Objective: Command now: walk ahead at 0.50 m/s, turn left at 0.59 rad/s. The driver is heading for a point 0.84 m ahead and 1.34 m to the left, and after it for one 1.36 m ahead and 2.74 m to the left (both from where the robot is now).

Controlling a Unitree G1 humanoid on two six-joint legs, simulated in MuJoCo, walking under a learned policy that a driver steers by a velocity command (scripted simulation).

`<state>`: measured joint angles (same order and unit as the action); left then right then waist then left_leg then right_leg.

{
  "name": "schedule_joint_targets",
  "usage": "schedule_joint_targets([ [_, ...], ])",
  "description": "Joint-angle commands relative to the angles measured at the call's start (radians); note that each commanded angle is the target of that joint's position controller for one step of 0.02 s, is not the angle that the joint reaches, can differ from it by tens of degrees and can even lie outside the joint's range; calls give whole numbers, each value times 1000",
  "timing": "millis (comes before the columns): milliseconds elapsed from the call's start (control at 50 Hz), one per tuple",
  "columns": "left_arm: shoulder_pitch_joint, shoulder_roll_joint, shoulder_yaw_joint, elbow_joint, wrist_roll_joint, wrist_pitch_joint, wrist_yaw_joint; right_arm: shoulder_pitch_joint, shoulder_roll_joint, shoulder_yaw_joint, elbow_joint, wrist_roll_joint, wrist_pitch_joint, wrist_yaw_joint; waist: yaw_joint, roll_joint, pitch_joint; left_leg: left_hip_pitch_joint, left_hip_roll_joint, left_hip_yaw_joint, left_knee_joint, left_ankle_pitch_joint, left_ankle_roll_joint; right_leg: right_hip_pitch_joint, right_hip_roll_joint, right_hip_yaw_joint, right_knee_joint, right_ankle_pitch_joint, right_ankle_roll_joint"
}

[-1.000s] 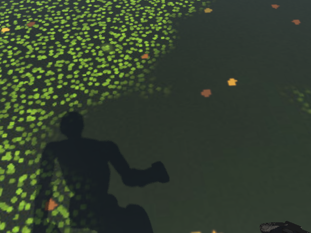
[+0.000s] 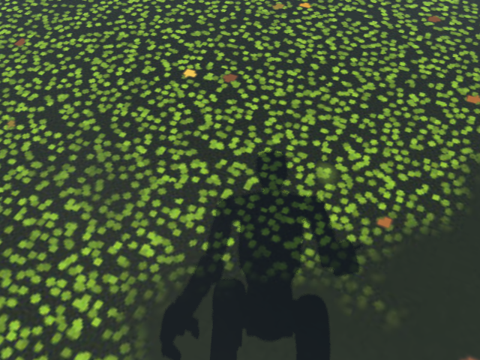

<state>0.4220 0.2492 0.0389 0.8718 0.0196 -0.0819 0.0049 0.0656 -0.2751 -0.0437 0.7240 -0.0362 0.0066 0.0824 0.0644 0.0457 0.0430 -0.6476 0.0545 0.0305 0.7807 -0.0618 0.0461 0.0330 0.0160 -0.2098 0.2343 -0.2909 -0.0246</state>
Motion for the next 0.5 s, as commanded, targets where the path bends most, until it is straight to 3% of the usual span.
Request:
schedule_joint_targets([
  [20, 10, 151, 33, -36, 0, -5, 10, -119, -30, 6, -104, -4, -14, 6, -8, -127, 45, 26, -20, 66, -110, -32, 36, 8, -274, 60, -29, 572, -89],
  [80, 24, 192, 40, -17, 4, 16, 21, -55, -54, -5, -95, -13, -14, -10, -50, -153, -19, 181, -108, 121, -168, -183, 97, 67, -284, -1, 181, 988, -72],
  [100, 26, 205, 42, -15, 4, 25, 23, 37, -74, -17, -70, -15, -20, -17, -89, -153, -78, 293, -146, 120, -199, -211, 125, 57, -285, -13, 331, 1046, -70],
  [120, 14, 207, 40, -24, 0, 32, 23, 200, -103, -36, -17, -24, -29, -29, -164, -115, -168, 515, -164, 92, -276, -175, 159, -45, -268, -34, 554, 936, -49],
  [140, 29, 157, 26, -68, -7, 28, 15, 326, -202, -69, 7, -30, -27, -48, -202, 14, -286, 817, 47, -202, -315, -336, 235, -337, -222, -41, 873, 528, -9],
  [160, -5, 112, 23, -144, -3, 21, -1, 287, -283, -89, -19, 6, -16, -56, -146, 191, -358, 1001, 296, -741, -437, -264, 356, -695, -12, 59, 1189, -245, 46],
  [180, -127, 177, 34, -170, 8, 14, -3, 318, -261, -88, -19, 22, -5, -66, -200, 26, -297, 965, 278, -681, -473, -111, 352, -798, -47, 219, 1213, -176, 41],
  [200, -152, 144, 23, -179, -6, 3, -6, 277, -217, -77, 2, 27, -8, -76, -160, -6, -170, 842, 253, -535, -477, 0, 333, -805, -95, 231, 1150, -90, 33],
  [220, -128, 134, 19, -162, -6, -1, -5, 239, -167, -63, 9, 28, -15, -79, -105, -50, -81, 694, 197, -441, -495, 121, 286, -739, -128, 229, 1037, -59, 31],
  [240, -121, 132, 21, -160, 8, 13, -3, 197, -143, -54, 7, 31, -25, -83, -63, -51, -37, 596, 147, -373, -497, 273, 260, -677, -140, 234, 980, -64, 41],
  [280, -66, 122, 21, -142, 27, 51, -3, 164, -124, -44, -4, 34, -44, -78, -19, -44, -51, 504, 102, -292, -486, 532, 246, -577, -130, 226, 931, -74, 64],
  [320, -72, 103, 20, -149, 23, 70, -5, 187, -149, -52, 9, 35, -53, -73, -11, -37, -70, 475, 70, -246, -473, 659, 237, -566, -110, 210, 876, -29, 79],
  [420, -222, 99, 14, -202, 16, 82, 0, 269, -153, -54, 29, 33, -34, -84, -66, 14, -76, 505, 27, -257, -430, 676, 174, -619, -77, 207, 718, 105, 84],
  [500, -327, 112, 7, -236, 5, 79, 4, 335, -163, -60, 40, 28, -16, -98, -116, 27, -73, 609, 44, -330, -375, 667, 151, -655, -44, 230, 599, 134, 67],
])
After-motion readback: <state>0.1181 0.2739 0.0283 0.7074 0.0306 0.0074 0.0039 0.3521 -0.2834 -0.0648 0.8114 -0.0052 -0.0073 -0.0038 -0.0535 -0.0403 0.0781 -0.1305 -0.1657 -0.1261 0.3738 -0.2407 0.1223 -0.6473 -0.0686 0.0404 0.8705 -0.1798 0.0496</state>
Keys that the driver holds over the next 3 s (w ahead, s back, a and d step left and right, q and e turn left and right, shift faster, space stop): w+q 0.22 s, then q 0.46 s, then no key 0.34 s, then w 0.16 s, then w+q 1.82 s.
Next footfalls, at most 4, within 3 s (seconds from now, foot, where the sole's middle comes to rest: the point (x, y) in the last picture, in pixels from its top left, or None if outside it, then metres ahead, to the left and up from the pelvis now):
0.12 left None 0.22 0.10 -0.78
0.66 right None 0.46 0.01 -0.78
1.04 left None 0.29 0.15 -0.78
1.42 right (263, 341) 0.51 0.02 -0.78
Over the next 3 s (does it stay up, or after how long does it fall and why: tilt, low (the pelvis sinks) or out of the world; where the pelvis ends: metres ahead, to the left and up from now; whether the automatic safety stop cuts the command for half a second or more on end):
stays up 0.79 0.76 -0.02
